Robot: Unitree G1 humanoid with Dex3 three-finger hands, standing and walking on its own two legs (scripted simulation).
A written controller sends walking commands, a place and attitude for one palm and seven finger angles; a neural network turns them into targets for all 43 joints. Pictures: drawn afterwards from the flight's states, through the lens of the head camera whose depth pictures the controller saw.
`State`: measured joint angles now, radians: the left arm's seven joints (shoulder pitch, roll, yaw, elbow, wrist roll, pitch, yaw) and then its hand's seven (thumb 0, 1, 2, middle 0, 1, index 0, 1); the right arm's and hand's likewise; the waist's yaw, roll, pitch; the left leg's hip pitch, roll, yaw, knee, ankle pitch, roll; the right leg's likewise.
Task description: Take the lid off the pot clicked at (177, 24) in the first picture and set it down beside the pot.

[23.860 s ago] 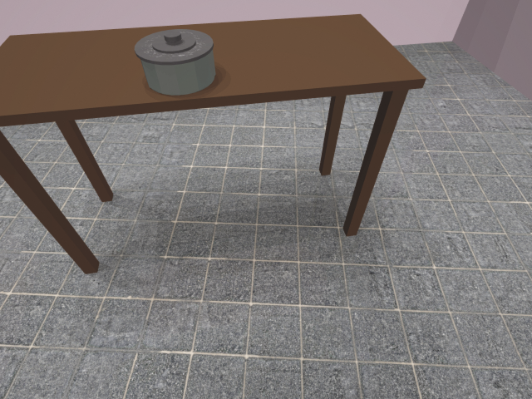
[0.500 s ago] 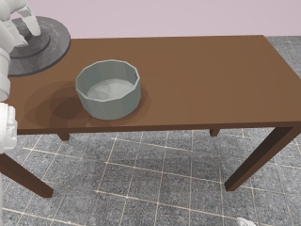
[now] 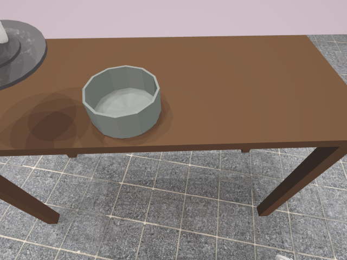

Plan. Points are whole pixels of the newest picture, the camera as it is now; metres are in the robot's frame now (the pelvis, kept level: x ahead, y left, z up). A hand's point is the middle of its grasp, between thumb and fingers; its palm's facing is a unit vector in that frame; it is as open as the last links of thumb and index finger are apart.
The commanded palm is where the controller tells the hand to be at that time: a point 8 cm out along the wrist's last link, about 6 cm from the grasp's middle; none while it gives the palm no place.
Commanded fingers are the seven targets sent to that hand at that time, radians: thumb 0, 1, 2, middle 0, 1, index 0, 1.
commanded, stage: move the lid sideways beside the pot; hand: left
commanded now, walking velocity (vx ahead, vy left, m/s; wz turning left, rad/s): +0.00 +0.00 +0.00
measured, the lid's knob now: out of the picture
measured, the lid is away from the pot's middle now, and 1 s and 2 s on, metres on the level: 0.23 0.23 0.24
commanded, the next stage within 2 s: lower the lid onto the table in 0.26 s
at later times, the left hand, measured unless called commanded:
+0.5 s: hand out of the picture +0.42 +0.36 +0.27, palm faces -0.23 -0.20 -0.95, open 6.9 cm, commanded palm +0.44 +0.36 +0.35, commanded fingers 0.00 0.67 1.02 -0.77 -1.14 -0.86 -1.09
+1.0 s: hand out of the picture +0.45 +0.35 +0.24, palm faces -0.28 -0.23 -0.93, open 6.9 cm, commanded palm +0.45 +0.36 +0.31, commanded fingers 0.00 0.67 1.02 -0.77 -1.14 -0.86 -1.09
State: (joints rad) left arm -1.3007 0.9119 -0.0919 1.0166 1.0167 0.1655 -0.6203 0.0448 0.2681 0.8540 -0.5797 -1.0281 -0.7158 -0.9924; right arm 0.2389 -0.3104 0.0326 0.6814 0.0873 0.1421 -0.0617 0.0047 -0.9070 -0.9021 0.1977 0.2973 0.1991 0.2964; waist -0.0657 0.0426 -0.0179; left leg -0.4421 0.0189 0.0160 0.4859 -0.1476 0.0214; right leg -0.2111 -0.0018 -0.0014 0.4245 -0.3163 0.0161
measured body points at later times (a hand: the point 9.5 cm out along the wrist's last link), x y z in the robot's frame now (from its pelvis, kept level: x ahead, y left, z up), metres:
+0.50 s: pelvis +0.00 +0.00 +0.00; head +0.04 -0.01 +0.45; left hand +0.43 +0.37 +0.33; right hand +0.09 -0.27 -0.12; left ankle +0.06 +0.11 -0.74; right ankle -0.07 -0.14 -0.74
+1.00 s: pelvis +0.01 +0.00 +0.00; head +0.06 -0.01 +0.45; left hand +0.46 +0.35 +0.29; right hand +0.07 -0.28 -0.12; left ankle +0.06 +0.11 -0.74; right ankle -0.07 -0.14 -0.74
